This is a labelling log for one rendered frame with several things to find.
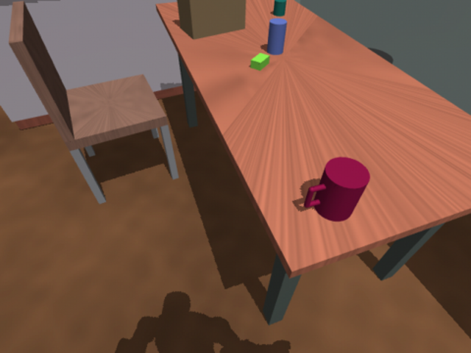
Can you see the table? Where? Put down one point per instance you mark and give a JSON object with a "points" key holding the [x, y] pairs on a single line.
{"points": [[326, 96]]}

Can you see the chair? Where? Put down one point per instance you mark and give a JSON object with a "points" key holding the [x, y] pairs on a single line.
{"points": [[91, 114]]}

